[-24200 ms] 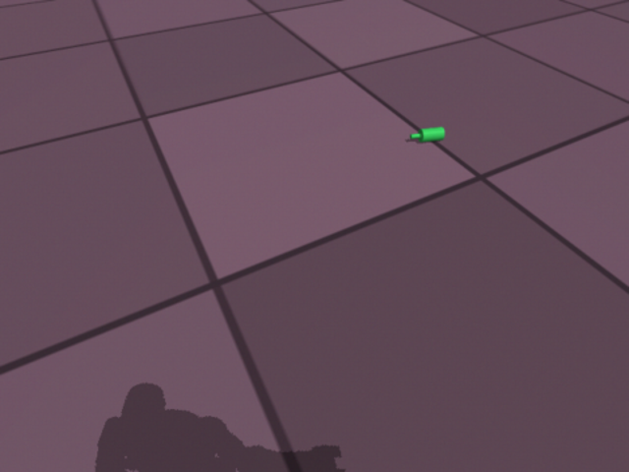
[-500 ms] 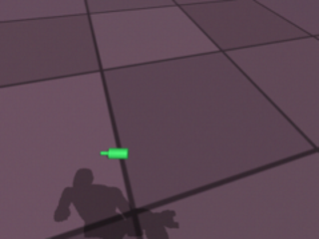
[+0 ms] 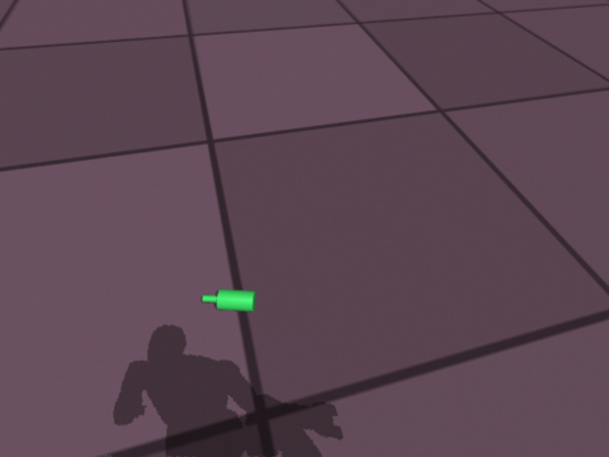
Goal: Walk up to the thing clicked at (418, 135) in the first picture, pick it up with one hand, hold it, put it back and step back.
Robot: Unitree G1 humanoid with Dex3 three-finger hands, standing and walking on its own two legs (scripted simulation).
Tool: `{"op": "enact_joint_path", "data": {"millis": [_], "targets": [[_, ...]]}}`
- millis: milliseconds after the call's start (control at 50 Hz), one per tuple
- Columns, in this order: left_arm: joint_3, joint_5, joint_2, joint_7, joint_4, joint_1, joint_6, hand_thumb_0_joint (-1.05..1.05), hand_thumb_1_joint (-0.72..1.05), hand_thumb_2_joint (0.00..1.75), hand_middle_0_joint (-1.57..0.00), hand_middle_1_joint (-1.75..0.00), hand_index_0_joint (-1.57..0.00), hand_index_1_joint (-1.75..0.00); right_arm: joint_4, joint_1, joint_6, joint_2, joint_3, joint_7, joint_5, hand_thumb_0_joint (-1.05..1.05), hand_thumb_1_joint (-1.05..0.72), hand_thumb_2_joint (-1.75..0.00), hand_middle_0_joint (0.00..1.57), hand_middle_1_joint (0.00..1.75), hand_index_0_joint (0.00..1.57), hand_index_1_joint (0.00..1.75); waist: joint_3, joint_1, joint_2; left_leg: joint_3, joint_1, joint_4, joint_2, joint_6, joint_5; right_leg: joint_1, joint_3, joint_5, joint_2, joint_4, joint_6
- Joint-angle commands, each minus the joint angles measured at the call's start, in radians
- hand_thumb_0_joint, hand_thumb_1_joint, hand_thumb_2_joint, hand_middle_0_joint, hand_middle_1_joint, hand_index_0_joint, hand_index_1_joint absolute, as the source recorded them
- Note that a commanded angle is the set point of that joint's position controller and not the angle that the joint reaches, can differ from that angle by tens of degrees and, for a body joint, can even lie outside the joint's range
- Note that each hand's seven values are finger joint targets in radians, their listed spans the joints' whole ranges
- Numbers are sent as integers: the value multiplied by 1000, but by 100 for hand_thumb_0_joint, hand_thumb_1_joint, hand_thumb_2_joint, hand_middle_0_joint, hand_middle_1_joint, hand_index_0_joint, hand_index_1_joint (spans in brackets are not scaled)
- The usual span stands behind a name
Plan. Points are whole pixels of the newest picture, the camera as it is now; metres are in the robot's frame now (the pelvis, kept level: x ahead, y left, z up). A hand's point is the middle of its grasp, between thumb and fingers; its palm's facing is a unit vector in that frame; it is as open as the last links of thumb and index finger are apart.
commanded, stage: walk up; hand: left
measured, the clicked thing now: (228, 299) +0.75 +0.27 -0.73
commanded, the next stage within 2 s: stand in 0.26 s
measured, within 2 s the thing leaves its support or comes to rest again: neither
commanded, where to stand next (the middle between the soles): +0.36 +0.00 m, yaw -1 degrees
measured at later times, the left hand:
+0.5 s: hand out of the picture +0.06 +0.24 -0.15, palm faces -0.01 -0.94 -0.34, open 7.3 cm
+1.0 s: hand out of the picture +0.09 +0.23 -0.14, palm faces -0.03 -0.94 -0.34, open 7.3 cm
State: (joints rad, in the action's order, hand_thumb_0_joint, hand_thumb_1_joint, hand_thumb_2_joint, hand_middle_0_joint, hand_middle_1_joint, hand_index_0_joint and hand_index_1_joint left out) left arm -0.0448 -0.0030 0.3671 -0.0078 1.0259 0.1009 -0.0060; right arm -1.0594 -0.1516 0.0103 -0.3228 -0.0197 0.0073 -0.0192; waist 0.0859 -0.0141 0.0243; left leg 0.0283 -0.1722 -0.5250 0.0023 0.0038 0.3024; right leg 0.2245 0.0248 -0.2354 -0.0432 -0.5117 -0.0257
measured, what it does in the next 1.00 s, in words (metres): stands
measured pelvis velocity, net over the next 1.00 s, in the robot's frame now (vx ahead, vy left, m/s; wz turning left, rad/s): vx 0.00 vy -0.02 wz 0.00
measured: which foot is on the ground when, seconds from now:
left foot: down 0.00-1.00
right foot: down 0.00-1.00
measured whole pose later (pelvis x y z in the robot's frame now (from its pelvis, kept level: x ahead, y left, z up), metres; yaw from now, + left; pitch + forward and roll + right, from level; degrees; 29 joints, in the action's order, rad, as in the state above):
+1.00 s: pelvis +0.00 -0.02 +0.01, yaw +0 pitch -3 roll +0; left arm 0.01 0.01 0.35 -0.01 1.13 0.09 -0.02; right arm -1.14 -0.11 0.01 -0.35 -0.01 0.02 -0.01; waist 0.04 0.01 0.00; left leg 0.04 -0.07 -0.32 -0.03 0.04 0.20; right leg 0.14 0.04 -0.15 -0.01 -0.34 0.01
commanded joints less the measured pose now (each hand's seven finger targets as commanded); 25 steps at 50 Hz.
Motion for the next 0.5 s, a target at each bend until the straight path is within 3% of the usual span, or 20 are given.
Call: {"op": "enact_joint_path", "data": {"millis": [0, 80, 200, 240, 300, 400, 480], "targets": [[-35, -2, 188, 15, -50, -51, -30, 0, 90, 90, -20, -30, -20, -30, 60, 82, 24, -237, -42, -19, 6, 0, -90, -90, 20, 30, 20, 30, -128, -7, -99, 116, -64, 161, -123, -40, -249, -146, -61, 172, -65, 72, 56], [-31, 1, 187, 12, -18, -55, -28, 0, 90, 90, -20, -30, -20, -30, 45, 113, 21, -230, -42, -17, 5, 0, -90, -90, 20, 30, 20, 30, -95, -8, -93, 127, -72, 210, -130, -37, -161, -143, -61, 116, -62, 115, 50], [-29, 7, 189, 10, 6, -46, -33, 0, 90, 90, -20, -30, -20, -30, 27, 128, 21, -220, -37, -13, 7, 0, -90, -90, 20, 30, 20, 30, -97, -6, -52, 103, -22, 208, -118, -29, -185, -131, -74, 151, -74, 158, 44], [-9, 13, 184, 10, 25, -50, -33, 0, 90, 90, -20, -30, -20, -30, 19, 108, 24, -225, -38, -11, 11, 0, -90, -90, 20, 30, 20, 30, -95, 16, -41, 100, 4, 245, -121, -23, -195, -120, -84, 156, -85, 176, 48], [-2, 13, 178, 12, 31, -40, -37, 0, 90, 90, -20, -30, -20, -30, 13, 122, 27, -233, -40, -8, 11, 0, -90, -90, 20, 30, 20, 30, -113, 10, -42, 96, 56, 232, -127, -24, -282, -120, -79, 204, -88, 186, 45], [3, 12, 202, 14, 43, -48, -42, 0, 90, 90, -20, -30, -20, -30, 7, 119, 19, -224, -35, -4, 12, 0, -90, -90, 20, 30, 20, 30, -104, 19, -20, 79, 51, 251, -118, -23, -209, -122, -89, 160, -94, 220, 39], [8, 15, 199, 15, 51, -32, -43, 0, 90, 90, -20, -30, -20, -30, 2, 126, 19, -223, -33, -2, 12, 0, -90, -90, 20, 30, 20, 30, -111, 10, -11, 75, 70, 251, -119, -17, -227, -116, -88, 173, -95, 226, 40]]}}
